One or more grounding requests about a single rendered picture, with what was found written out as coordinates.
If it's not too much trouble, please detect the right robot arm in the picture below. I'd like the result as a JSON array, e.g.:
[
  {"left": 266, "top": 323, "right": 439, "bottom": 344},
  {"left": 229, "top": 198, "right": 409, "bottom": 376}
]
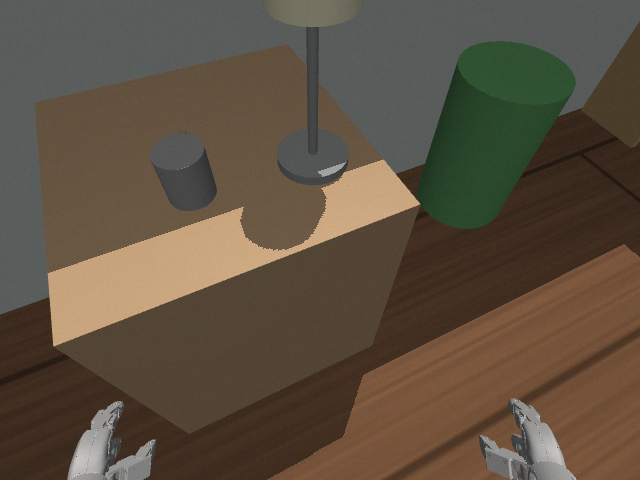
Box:
[{"left": 528, "top": 461, "right": 577, "bottom": 480}]

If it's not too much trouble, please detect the mug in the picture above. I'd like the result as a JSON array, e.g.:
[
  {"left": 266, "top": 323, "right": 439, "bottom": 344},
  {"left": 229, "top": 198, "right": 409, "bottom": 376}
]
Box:
[{"left": 149, "top": 131, "right": 217, "bottom": 211}]

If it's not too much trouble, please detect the right robot hand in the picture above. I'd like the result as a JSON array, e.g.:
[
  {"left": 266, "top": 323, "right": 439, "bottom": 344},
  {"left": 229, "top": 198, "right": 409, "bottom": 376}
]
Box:
[{"left": 479, "top": 398, "right": 566, "bottom": 480}]

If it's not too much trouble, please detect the left robot hand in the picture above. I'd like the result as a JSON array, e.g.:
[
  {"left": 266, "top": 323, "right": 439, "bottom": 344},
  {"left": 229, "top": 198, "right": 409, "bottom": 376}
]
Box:
[{"left": 67, "top": 401, "right": 156, "bottom": 480}]

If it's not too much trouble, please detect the desk lamp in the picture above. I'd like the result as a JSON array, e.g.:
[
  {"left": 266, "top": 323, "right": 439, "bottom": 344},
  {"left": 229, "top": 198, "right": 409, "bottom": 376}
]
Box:
[{"left": 263, "top": 0, "right": 362, "bottom": 185}]

